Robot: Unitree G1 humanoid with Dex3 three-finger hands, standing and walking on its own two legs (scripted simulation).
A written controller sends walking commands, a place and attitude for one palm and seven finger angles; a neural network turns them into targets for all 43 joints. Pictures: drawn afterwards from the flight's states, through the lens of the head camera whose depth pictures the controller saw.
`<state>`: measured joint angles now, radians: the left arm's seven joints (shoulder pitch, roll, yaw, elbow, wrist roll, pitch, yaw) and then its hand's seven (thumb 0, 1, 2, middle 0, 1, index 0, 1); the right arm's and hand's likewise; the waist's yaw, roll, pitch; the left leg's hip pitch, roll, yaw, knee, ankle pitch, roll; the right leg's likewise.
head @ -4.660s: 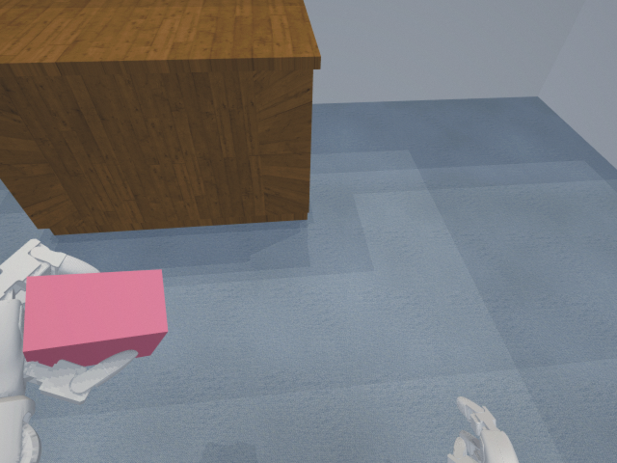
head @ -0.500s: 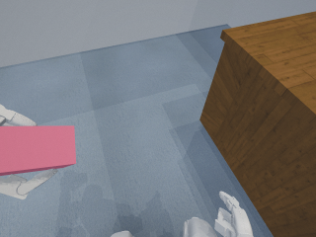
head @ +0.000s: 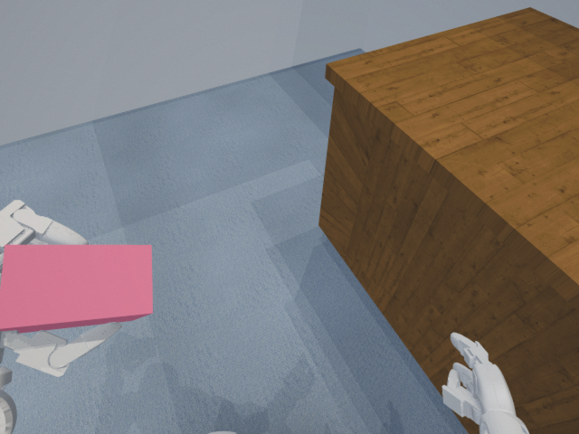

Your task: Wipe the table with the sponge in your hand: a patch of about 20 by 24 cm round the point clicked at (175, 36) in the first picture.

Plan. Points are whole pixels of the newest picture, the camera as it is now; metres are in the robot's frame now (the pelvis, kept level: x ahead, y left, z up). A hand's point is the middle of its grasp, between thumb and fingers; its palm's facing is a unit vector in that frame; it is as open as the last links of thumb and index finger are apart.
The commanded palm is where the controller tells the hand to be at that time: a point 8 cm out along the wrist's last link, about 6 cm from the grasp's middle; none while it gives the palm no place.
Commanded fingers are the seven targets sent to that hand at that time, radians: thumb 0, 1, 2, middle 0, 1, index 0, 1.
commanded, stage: turn to face it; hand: left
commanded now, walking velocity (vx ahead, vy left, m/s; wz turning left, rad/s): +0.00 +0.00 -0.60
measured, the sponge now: (100, 288) +0.23 +0.20 +0.16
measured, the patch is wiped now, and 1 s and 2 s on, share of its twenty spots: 0.00 0.00 0.00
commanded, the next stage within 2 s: none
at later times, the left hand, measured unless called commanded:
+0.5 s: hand (180, 289) +0.23 +0.12 +0.17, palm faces +0.14 -0.86 -0.50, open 10.6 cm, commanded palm +0.17 +0.18 +0.18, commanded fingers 0.00 0.10 1.30 -1.20 -1.60 -1.20 -1.60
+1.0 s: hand (240, 359) +0.17 +0.06 +0.16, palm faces -0.09 -0.91 -0.41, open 10.6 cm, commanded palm +0.15 +0.10 +0.18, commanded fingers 0.00 0.10 1.30 -1.20 -1.60 -1.20 -1.60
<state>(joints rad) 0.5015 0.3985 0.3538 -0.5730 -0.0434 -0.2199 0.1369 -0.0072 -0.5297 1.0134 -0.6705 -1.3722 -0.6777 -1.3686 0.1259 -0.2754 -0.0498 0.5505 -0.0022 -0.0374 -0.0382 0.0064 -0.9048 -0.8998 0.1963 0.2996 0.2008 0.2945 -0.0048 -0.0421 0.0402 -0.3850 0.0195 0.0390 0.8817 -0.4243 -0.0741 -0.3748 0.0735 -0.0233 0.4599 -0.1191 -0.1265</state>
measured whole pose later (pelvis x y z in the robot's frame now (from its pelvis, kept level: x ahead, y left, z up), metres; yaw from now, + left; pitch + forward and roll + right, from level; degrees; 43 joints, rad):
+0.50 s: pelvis -0.07 -0.03 -0.02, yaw -18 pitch -2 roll -1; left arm 0.37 0.39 0.36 -0.46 -0.01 -0.17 0.13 -0.01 -0.54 1.02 -0.67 -1.38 -0.67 -1.37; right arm 0.22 -0.14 0.04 0.56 0.01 -0.04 0.01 0.01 -0.90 -0.90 0.20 0.30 0.21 0.30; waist 0.03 0.10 0.12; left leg -0.24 0.26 0.19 0.71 -0.39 -0.10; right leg -0.32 0.01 -0.11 0.64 -0.27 0.00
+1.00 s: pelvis -0.14 -0.04 -0.01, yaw -34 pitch +0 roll +3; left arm 0.47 0.37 0.38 -0.52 -0.04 -0.16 0.14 -0.01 -0.54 1.02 -0.66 -1.38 -0.67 -1.37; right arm 0.17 -0.22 -0.01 0.52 0.01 0.05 -0.03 0.01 -0.91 -0.90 0.19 0.30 0.20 0.29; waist 0.05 -0.07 0.05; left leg -0.23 0.03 0.11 0.54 -0.29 -0.02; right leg -0.51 0.12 0.08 0.72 -0.29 -0.02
